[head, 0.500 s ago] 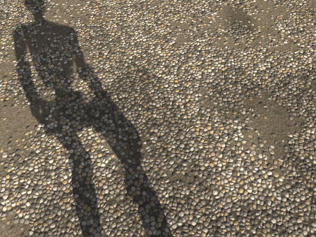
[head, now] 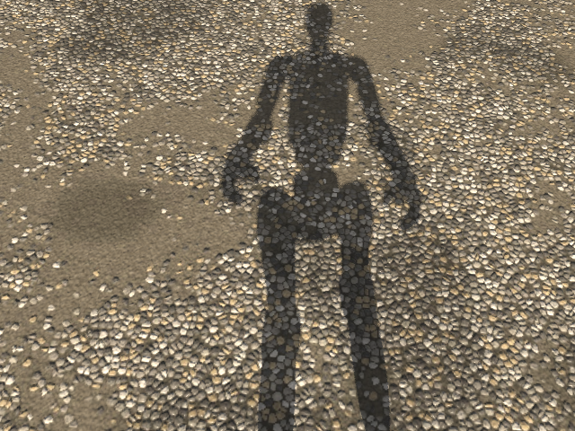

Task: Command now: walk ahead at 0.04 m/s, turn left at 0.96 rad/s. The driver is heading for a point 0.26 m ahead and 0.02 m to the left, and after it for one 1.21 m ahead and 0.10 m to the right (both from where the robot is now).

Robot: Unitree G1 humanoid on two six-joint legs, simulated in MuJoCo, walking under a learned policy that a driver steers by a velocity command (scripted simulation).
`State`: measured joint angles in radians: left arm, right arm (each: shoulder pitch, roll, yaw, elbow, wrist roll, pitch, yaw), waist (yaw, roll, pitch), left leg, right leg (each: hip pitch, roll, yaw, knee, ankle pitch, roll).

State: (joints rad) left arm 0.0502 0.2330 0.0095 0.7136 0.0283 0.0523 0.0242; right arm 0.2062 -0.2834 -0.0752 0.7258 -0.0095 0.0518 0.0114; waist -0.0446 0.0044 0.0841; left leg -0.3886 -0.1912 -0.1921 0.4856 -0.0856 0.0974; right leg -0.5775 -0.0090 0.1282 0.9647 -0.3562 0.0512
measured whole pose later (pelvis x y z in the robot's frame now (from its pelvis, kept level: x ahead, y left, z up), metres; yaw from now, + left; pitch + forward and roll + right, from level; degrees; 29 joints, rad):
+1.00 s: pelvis +0.33 -0.01 -0.02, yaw -2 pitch +3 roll +2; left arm 0.04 0.33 0.06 0.65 0.03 0.01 -0.10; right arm 0.45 -0.30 -0.05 0.89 -0.03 -0.11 -0.01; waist -0.05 -0.03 0.01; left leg 0.24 0.01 0.24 0.15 -0.43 -0.06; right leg -0.83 -0.08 -0.10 0.92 -0.08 -0.12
